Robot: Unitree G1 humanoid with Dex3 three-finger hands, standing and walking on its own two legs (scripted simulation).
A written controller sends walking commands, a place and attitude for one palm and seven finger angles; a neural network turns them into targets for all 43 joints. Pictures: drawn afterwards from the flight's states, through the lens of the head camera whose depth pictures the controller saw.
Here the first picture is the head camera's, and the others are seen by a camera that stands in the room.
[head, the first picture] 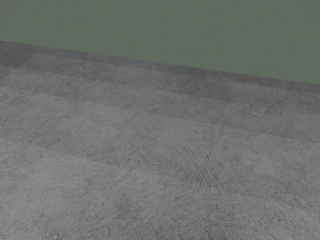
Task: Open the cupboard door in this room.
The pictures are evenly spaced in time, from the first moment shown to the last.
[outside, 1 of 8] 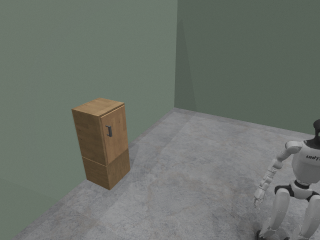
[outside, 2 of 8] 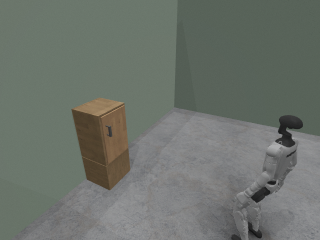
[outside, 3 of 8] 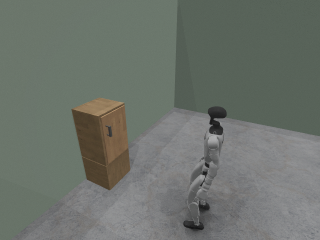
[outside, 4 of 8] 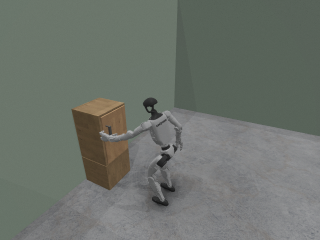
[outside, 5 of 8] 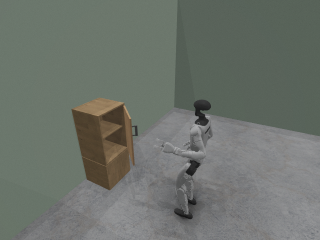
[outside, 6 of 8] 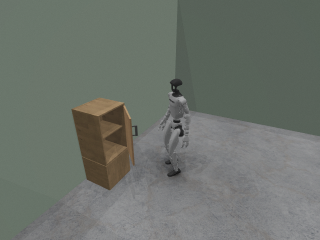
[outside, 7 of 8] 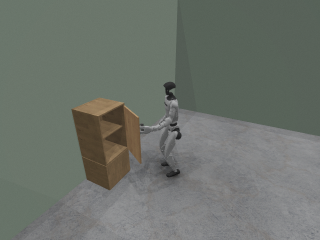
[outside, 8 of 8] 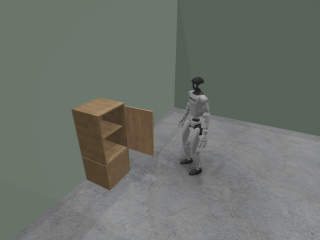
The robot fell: no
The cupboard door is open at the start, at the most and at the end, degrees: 0 91 91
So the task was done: yes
